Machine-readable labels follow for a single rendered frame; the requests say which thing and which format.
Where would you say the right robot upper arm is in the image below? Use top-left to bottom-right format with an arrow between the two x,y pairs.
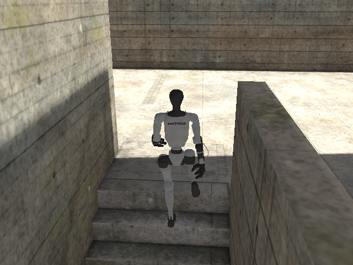
188,113 -> 201,144

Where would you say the robot left forearm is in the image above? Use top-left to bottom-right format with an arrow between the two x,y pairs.
152,135 -> 159,145

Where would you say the robot left hand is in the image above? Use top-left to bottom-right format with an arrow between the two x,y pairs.
153,138 -> 167,147

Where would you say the left robot upper arm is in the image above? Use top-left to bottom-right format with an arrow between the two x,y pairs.
153,113 -> 165,142

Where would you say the robot right forearm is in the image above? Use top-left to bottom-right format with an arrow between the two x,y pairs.
195,136 -> 205,164

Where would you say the robot right thigh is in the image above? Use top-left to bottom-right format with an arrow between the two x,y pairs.
184,149 -> 195,165

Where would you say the robot right hand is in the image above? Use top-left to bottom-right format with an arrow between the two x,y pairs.
191,163 -> 205,179

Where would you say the humanoid robot head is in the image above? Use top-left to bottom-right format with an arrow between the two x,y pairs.
167,89 -> 186,117

